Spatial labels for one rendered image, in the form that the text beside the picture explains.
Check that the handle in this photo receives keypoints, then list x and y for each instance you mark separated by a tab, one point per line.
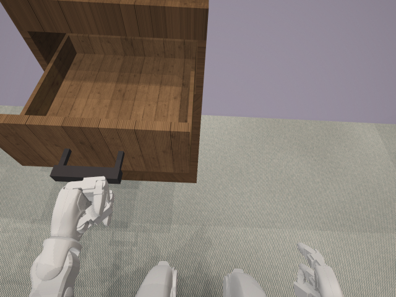
64	173

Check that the right robot thigh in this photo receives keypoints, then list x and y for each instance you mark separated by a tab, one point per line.
241	285

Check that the cabinet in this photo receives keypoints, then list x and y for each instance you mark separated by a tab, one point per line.
44	23

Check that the robot thigh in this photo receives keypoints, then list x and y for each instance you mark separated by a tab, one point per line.
241	285
161	281

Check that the left robot thigh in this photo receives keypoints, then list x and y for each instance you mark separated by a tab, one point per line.
161	281

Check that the left robot forearm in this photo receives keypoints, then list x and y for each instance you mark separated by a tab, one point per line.
55	270

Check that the right robot hand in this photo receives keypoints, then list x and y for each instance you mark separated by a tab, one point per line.
322	281

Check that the drawer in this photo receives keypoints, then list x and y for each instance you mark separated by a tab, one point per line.
101	94

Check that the left robot hand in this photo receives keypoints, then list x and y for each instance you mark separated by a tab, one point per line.
91	196

